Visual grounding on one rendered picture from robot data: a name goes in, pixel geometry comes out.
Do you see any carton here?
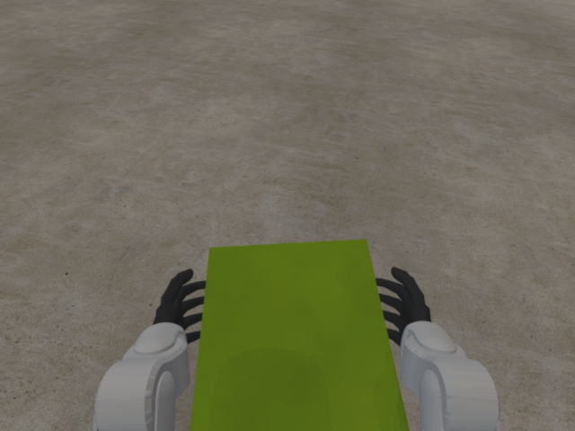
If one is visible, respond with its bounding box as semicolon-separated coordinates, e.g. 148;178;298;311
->
190;239;410;431

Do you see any right robot forearm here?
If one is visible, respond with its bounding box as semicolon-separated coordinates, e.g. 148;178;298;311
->
400;321;501;431

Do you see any left robot forearm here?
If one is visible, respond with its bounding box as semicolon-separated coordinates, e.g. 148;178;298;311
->
93;322;190;431

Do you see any right robot hand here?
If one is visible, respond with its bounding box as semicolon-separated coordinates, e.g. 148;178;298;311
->
376;267;432;346

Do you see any left robot hand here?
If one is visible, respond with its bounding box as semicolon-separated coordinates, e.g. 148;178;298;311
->
153;268;206;345

